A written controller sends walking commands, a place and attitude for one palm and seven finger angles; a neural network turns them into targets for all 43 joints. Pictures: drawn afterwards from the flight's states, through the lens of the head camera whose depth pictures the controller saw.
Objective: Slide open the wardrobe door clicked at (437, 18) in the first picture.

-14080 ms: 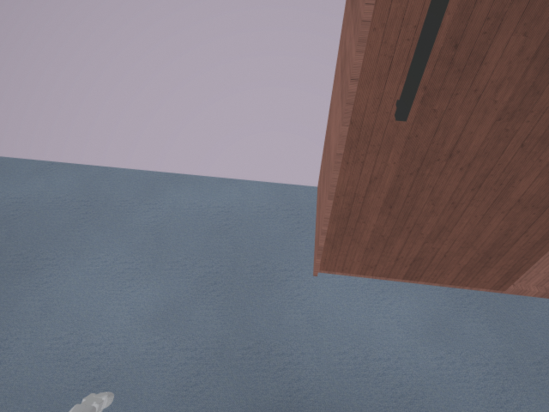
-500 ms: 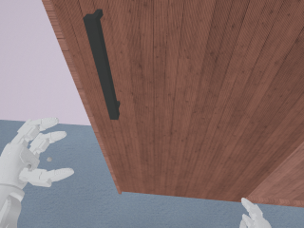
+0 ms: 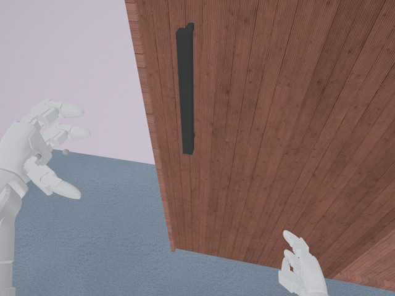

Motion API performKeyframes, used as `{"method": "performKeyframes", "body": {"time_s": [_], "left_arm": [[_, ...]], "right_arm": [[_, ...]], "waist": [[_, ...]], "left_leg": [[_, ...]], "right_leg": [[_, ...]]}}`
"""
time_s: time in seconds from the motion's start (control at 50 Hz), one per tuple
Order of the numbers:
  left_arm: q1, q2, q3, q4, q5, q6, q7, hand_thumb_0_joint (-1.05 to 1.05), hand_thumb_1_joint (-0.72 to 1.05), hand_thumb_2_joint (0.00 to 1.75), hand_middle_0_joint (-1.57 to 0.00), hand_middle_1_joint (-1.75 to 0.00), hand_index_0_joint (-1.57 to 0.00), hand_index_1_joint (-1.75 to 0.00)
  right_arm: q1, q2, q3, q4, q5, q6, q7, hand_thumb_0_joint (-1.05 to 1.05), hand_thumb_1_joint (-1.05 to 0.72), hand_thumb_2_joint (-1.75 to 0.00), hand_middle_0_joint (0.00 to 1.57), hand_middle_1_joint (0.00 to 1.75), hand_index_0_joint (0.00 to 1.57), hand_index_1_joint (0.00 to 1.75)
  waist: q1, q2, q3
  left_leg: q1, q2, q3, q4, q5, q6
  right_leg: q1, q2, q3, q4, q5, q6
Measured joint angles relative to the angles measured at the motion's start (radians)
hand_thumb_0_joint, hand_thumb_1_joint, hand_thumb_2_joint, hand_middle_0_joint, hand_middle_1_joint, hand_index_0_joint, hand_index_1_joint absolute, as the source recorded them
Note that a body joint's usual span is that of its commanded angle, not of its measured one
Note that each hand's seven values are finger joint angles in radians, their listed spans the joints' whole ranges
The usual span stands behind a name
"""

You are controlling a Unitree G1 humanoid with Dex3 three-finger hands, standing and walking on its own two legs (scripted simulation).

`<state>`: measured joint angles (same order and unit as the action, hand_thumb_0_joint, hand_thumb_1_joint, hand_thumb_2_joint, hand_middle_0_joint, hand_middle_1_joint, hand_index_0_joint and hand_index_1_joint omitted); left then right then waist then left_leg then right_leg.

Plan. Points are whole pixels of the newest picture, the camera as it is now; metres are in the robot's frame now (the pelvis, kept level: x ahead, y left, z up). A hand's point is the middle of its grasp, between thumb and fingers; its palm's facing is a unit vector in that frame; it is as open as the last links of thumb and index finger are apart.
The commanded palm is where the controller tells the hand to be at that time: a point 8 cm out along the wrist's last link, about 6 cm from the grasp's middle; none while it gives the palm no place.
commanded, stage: raise the hand with hooked fingers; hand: left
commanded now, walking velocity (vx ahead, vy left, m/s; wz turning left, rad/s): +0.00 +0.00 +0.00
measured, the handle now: (189, 97) +0.46 +0.09 +0.19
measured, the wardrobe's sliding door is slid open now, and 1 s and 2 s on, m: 0.00 0.00 0.00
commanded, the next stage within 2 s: move the hooked fingers beside the handle in 0.58 s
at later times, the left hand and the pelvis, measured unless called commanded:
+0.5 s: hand (54, 128) +0.29 +0.28 +0.23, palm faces +0.11 -0.99 -0.10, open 14.0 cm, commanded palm +0.25 +0.31 +0.23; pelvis +0.01 -0.01 +0.00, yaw +0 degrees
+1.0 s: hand (96, 137) +0.31 +0.23 +0.20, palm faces +0.00 -0.99 -0.14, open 14.0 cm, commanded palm +0.27 +0.28 +0.22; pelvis +0.02 -0.05 +0.00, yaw +0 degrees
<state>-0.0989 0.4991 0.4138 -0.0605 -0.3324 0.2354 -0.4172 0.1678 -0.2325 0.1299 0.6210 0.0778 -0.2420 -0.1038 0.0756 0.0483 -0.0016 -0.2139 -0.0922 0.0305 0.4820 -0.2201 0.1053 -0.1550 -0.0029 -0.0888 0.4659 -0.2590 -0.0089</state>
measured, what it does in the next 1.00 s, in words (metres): shifts its weight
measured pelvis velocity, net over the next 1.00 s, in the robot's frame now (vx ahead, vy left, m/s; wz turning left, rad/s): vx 0.02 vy -0.05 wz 0.00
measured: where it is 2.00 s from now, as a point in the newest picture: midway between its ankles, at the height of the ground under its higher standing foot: outside the picture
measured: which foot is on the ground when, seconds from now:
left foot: down 0.00-1.00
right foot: down 0.00-1.00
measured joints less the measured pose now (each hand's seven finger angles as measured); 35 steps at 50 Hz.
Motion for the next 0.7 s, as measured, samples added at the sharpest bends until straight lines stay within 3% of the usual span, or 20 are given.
{"method": "performKeyframes", "body": {"time_s": [0.06, 0.14, 0.2, 0.26, 0.36, 0.42, 0.5, 0.58, 0.62, 0.7], "left_arm": [[-0.052, 0.032, 0.044, 0.018, -0.017, -0.012, -0.012, -0.01, -0.49, 0.3, -0.31, -1.19, -0.3, -1.19], [-0.163, 0.089, 0.081, 0.148, -0.002, 0.046, -0.028, -0.01, -0.5, 0.3, -0.31, -1.2, -0.3, -1.19], [-0.186, 0.106, 0.062, 0.216, 0.016, 0.1, -0.045, -0.01, -0.5, 0.3, -0.3, -1.2, -0.3, -1.2], [-0.135, 0.082, 0.03, 0.185, 0.02, 0.127, -0.071, -0.01, -0.5, 0.3, -0.3, -1.2, -0.3, -1.2], [-0.005, 0.023, 0.034, 0.006, -0.019, 0.053, -0.06, -0.02, -0.5, 0.3, -0.3, -1.2, -0.3, -1.2], [-0.021, 0.028, 0.068, -0.006, -0.032, 0.016, -0.027, -0.02, -0.5, 0.3, -0.31, -1.2, -0.3, -1.2], [-0.114, 0.061, 0.098, 0.113, -0.009, 0.069, 0.003, -0.01, -0.5, 0.3, -0.31, -1.2, -0.31, -1.2], [-0.13, 0.073, 0.052, 0.171, 0.025, 0.132, -0.016, -0.01, -0.5, 0.3, -0.3, -1.2, -0.3, -1.2], [-0.095, 0.057, 0.029, 0.132, 0.023, 0.129, -0.036, -0.01, -0.5, 0.3, -0.3, -1.2, -0.3, -1.2], [-0.019, 0.025, 0.035, 0.03, -0.025, 0.055, -0.058, -0.02, -0.5, 0.3, -0.3, -1.2, -0.3, -1.2]], "right_arm": [[0.008, 0.005, 0.008, 0.016, -0.001, 0.008, 0.003, 0.01, -0.9, -0.9, 0.2, 0.3, 0.2, 0.3], [0.01, -0.011, 0.004, 0.025, 0.012, 0.023, 0.008, 0.01, -0.9, -0.9, 0.2, 0.3, 0.2, 0.3], [0.011, -0.035, -0.008, 0.017, 0.024, 0.036, 0.015, 0.01, -0.9, -0.9, 0.2, 0.3, 0.2, 0.3], [0.012, -0.054, -0.019, 0.006, 0.027, 0.046, 0.021, 0.01, -0.9, -0.9, 0.2, 0.3, 0.2, 0.3], [0.025, -0.046, -0.024, 0.001, 0.005, 0.039, 0.021, 0.02, -0.9, -0.9, 0.2, 0.3, 0.2, 0.3], [0.031, -0.034, -0.026, 0.005, 0.003, 0.028, 0.018, 0.02, -0.9, -0.9, 0.2, 0.3, 0.2, 0.3], [0.019, -0.041, -0.029, 0.008, 0.016, 0.033, 0.015, 0.01, -0.9, -0.9, 0.2, 0.3, 0.2, 0.3], [0.007, -0.058, -0.033, -0.003, 0.029, 0.044, 0.013, 0.01, -0.9, -0.9, 0.2, 0.3, 0.2, 0.3], [0.004, -0.059, -0.033, -0.007, 0.028, 0.046, 0.012, 0.01, -0.9, -0.9, 0.2, 0.3, 0.2, 0.3], [0.005, -0.04, -0.024, 0.002, 0.015, 0.04, 0.013, 0.01, -0.91, -0.9, 0.2, 0.3, 0.2, 0.3]], "waist": [[0.0, -0.008, -0.01], [-0.001, -0.003, -0.015], [-0.008, 0.007, -0.014], [-0.019, 0.013, -0.009], [-0.029, -0.008, -0.018], [-0.027, -0.02, -0.024], [-0.019, -0.005, -0.02], [-0.018, 0.024, -0.01], [-0.02, 0.03, -0.009], [-0.024, 0.024, -0.021]], "left_leg": [[0.016, -0.001, -0.002, -0.015, 0.005, 0.0], [0.011, -0.005, -0.006, -0.018, 0.01, -0.002], [-0.012, -0.008, -0.007, -0.014, 0.015, 0.0], [-0.028, -0.007, -0.003, -0.005, 0.013, 0.004], [-0.004, 0.006, 0.008, -0.006, -0.002, 0.0], [0.012, 0.013, 0.005, -0.005, -0.01, -0.007], [0.006, 0.013, -0.004, -0.001, -0.009, -0.015], [-0.017, 0.011, -0.012, 0.001, -0.002, -0.014], [-0.022, 0.013, -0.013, 0.003, -0.003, -0.015], [-0.006, 0.024, -0.009, 0.004, -0.017, -0.025]], "right_leg": [[0.017, 0.0, -0.001, -0.016, 0.005, 0.0], [0.011, -0.004, -0.005, -0.013, 0.006, 0.0], [-0.015, -0.008, -0.007, -0.002, 0.006, 0.002], [-0.032, -0.007, -0.004, 0.007, 0.004, 0.003], [-0.008, 0.007, 0.01, -0.006, 0.001, -0.004], [0.012, 0.014, 0.008, -0.013, -0.003, -0.01], [0.008, 0.015, -0.001, -0.008, -0.006, -0.016], [-0.015, 0.013, -0.01, 0.0, -0.007, -0.019], [-0.021, 0.015, -0.011, 0.001, -0.008, -0.022], [-0.004, 0.027, -0.004, -0.006, -0.015, -0.031]]}}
